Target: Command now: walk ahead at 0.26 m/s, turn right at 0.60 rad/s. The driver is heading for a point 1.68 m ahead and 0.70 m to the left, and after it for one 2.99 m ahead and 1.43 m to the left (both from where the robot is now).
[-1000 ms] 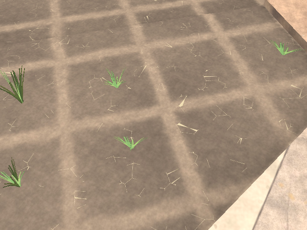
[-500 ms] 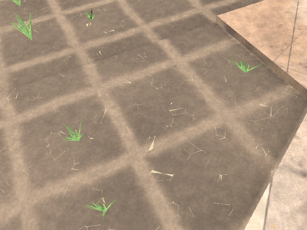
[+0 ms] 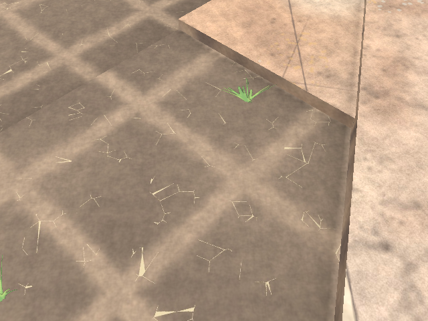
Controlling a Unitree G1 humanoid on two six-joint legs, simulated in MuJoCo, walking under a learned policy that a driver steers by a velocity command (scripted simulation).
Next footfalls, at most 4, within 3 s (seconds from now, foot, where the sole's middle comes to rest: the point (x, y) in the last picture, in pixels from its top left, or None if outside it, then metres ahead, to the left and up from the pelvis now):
0.20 right None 0.24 -0.10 -0.78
0.56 left None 0.14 0.16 -0.78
1.08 right None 0.25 -0.01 -0.78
1.46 left None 0.09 0.20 -0.78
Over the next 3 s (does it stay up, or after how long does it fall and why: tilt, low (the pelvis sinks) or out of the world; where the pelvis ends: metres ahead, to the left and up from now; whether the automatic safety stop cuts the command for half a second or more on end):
stays up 0.33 0.17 0.00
